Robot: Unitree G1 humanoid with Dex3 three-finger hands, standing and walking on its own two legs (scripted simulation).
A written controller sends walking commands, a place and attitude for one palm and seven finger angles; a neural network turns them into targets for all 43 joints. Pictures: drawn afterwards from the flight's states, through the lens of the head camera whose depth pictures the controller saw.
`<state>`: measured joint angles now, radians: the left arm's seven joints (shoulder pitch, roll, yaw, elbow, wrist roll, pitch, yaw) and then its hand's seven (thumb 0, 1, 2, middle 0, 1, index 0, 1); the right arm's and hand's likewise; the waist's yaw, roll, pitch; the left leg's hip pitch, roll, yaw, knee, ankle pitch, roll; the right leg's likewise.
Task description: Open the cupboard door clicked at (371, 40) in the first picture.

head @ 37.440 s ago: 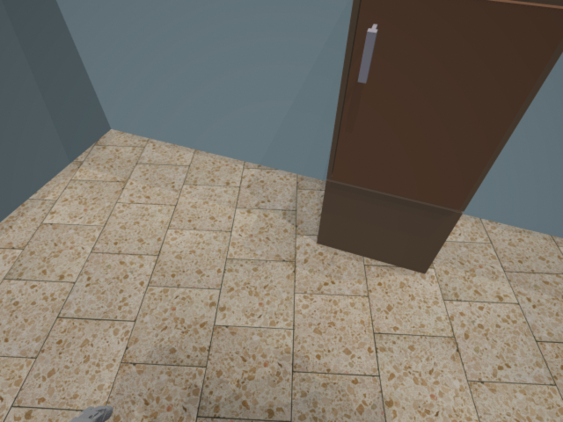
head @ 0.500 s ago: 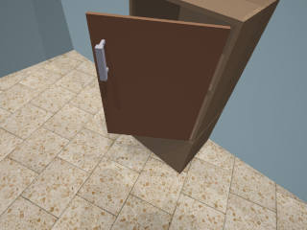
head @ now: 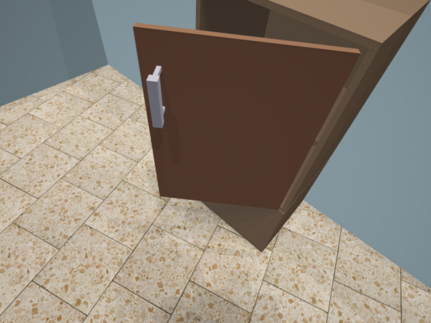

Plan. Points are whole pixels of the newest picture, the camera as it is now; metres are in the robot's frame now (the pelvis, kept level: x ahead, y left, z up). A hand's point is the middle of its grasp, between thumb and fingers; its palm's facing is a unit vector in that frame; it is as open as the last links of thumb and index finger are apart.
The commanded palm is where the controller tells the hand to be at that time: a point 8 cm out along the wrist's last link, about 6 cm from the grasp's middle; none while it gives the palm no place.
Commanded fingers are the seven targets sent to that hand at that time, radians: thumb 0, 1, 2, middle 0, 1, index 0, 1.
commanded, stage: come to a stop and stand still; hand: left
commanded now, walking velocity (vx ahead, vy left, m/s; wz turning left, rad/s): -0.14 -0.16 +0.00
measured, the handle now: (158, 97) +0.53 +0.18 +0.12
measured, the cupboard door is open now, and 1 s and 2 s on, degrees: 37 37 37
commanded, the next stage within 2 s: look again from close up in 0.66 s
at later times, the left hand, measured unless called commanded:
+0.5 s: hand out of the picture -0.02 +0.13 -0.17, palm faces +0.04 -0.98 -0.18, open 7.3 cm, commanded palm none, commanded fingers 0.00 0.90 0.90 -0.20 -0.30 -0.20 -0.30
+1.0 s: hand out of the picture -0.03 +0.16 -0.18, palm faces +0.04 -0.98 -0.20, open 7.4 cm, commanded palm none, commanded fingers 0.00 0.90 0.90 -0.20 -0.30 -0.20 -0.30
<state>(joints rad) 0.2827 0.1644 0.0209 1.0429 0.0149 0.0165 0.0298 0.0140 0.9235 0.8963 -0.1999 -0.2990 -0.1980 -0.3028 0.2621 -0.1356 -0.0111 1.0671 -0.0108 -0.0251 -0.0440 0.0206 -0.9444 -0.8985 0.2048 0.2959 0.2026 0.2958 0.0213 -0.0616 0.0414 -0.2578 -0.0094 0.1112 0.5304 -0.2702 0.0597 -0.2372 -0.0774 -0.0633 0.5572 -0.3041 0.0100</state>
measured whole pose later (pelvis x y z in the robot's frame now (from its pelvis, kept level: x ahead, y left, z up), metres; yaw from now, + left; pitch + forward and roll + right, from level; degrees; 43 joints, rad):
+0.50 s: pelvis -0.03 -0.05 +0.00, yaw +0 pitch -2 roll +0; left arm 0.29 0.16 0.00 1.04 0.01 0.00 0.02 0.01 0.94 0.90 -0.20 -0.30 -0.20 -0.30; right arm 0.26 -0.15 -0.01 1.09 -0.01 0.02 -0.02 0.00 -0.93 -0.90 0.20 0.30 0.20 0.30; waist 0.00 -0.01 0.01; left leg -0.27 0.04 0.05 0.49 -0.19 -0.02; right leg -0.18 0.01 -0.07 0.50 -0.29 -0.03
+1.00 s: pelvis -0.03 -0.02 +0.00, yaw +1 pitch -1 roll -1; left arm 0.34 0.17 0.01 1.02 0.03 0.00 0.04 0.01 0.91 0.90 -0.20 -0.30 -0.20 -0.30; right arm 0.31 -0.15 -0.03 1.02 -0.02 -0.01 -0.03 0.00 -0.91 -0.90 0.20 0.30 0.20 0.30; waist -0.01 0.00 0.01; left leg -0.33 0.03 0.05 0.60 -0.25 0.02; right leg -0.22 -0.02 -0.08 0.57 -0.33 0.00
